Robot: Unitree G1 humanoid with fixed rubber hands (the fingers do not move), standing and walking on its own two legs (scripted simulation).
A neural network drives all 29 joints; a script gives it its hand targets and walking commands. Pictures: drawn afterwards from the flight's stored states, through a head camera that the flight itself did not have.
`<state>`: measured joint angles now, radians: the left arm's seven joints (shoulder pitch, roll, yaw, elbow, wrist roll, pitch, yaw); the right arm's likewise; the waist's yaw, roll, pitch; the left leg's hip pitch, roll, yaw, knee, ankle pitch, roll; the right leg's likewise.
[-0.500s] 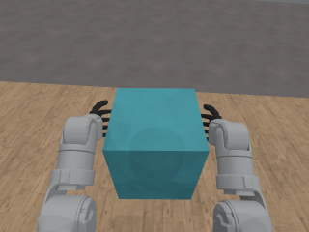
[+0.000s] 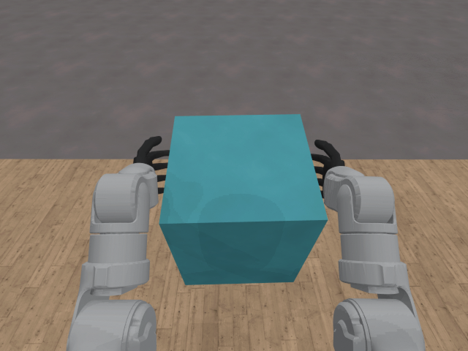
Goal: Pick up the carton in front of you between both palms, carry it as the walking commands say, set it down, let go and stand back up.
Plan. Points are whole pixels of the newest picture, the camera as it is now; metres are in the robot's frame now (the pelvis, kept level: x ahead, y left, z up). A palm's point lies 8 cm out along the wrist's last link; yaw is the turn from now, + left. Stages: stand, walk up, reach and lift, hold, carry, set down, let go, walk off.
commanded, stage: carry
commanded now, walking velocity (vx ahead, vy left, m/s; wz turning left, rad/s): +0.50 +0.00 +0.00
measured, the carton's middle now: (238, 205) +0.37 -0.02 +0.07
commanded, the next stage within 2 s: none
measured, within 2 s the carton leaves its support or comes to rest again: neither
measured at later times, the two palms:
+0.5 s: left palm (152, 104) +0.65 +0.17 +0.11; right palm (277, 102) +0.66 -0.13 +0.11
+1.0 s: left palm (179, 60) +0.95 +0.14 +0.08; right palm (273, 62) +0.93 -0.16 +0.08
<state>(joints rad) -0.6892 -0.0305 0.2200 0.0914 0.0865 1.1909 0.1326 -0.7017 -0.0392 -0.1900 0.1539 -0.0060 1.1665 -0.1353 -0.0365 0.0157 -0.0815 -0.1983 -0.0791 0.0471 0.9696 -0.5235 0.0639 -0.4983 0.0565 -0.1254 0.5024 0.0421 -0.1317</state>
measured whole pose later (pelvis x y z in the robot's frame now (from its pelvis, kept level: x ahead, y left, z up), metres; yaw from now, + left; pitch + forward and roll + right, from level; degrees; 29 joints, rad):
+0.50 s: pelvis +0.30 +0.01 -0.02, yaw -2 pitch +4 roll -1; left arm -0.70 -0.01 0.20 0.21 0.04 1.17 0.13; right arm -0.68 0.01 -0.24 0.16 -0.08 1.20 -0.13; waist 0.08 0.02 -0.09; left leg -0.53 -0.02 0.10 0.44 0.16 0.08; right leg -0.10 0.08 -0.06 0.68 -0.49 -0.08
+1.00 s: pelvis +0.58 +0.01 -0.05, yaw +0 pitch +5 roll +0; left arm -0.63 -0.02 0.22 0.01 0.07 1.19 0.13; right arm -0.65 0.00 -0.18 0.09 -0.02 1.15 -0.14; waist -0.08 -0.02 -0.05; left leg -0.14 -0.09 0.06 0.58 -0.41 0.10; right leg -0.62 0.01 -0.07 0.53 0.11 -0.07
